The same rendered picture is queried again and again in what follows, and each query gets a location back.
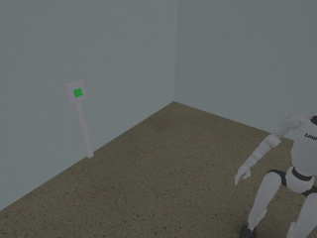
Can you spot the panel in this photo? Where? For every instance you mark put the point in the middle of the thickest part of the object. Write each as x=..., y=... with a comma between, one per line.
x=76, y=101

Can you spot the right robot upper arm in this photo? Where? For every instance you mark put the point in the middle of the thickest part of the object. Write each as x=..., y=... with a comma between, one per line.
x=291, y=122

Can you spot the robot thigh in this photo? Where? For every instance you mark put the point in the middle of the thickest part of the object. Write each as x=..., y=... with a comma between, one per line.
x=268, y=188
x=307, y=219

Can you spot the robot right thigh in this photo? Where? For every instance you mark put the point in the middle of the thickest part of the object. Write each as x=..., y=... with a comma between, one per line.
x=268, y=188

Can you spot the right robot hand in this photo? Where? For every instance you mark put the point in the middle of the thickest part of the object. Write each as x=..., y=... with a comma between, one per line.
x=244, y=168

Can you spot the robot right forearm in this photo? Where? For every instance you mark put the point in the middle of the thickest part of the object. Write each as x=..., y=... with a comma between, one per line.
x=258, y=153

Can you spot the robot left thigh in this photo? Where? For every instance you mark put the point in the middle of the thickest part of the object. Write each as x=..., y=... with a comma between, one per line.
x=307, y=219

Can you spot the button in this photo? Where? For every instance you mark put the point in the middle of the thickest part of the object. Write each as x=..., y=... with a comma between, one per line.
x=77, y=92

